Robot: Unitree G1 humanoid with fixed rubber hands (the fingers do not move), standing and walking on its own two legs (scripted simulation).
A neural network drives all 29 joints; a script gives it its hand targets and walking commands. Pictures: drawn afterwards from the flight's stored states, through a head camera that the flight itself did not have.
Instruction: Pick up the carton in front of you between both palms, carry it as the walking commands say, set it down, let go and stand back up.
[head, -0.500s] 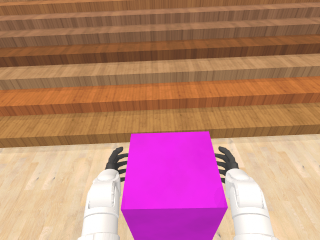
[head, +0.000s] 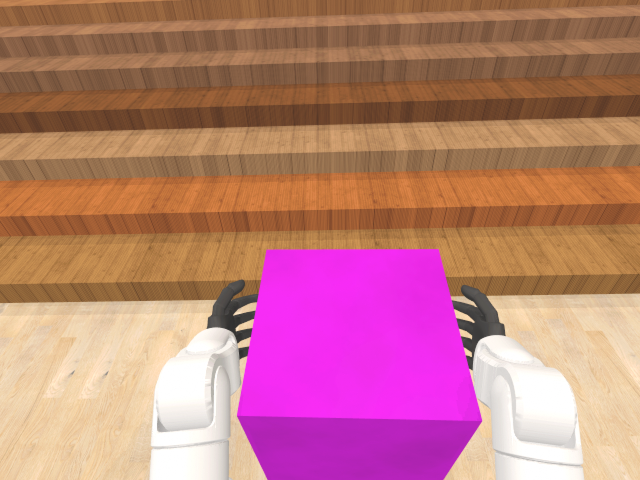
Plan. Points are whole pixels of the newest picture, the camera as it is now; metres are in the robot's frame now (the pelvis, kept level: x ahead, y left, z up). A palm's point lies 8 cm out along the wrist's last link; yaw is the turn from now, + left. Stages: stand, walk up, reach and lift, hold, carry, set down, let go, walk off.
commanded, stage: carry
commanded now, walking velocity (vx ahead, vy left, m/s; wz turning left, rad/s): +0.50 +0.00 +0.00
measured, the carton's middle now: (351, 374) +0.28 -0.01 +0.02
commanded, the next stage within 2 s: none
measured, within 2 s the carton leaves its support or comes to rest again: neither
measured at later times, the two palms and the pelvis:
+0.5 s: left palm (228, 200) +0.56 +0.19 +0.09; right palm (403, 203) +0.54 -0.11 +0.09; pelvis +0.28 +0.05 +0.01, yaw -2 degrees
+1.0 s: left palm (254, 86) +0.93 +0.18 +0.16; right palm (381, 81) +0.95 -0.12 +0.16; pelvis +0.62 +0.01 +0.01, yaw +1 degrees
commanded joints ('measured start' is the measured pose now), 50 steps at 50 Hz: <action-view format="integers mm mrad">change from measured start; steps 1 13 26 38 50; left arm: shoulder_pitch -369 -418 -357 -506 -941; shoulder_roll -880 -799 -903 -697 -679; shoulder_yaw -680 -709 -708 -650 -637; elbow -99 -195 -194 -293 -77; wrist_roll -343 -431 -365 -412 -502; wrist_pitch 58 134 83 183 206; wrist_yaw -207 -228 -210 -198 -195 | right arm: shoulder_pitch -546 -434 -486 -653 -978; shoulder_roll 880 826 919 705 702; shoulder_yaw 741 681 755 702 628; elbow -101 -100 -184 -291 4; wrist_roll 420 373 443 429 412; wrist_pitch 54 104 63 172 180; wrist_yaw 274 233 267 228 169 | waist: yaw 36 3 -10 48 53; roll -211 -120 76 -311 -150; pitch -64 -114 -107 -220 -104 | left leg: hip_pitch -611 231 362 -429 -399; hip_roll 32 -49 214 -37 27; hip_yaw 20 251 20 19 91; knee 283 -172 -464 646 67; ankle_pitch -117 252 495 -34 296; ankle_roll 23 17 117 -7 17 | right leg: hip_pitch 519 45 -356 579 327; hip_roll -455 -177 -83 -427 -230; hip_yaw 648 -17 57 715 115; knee -246 82 281 -236 -213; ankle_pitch -120 164 23 -149 208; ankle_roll -220 0 27 -227 -143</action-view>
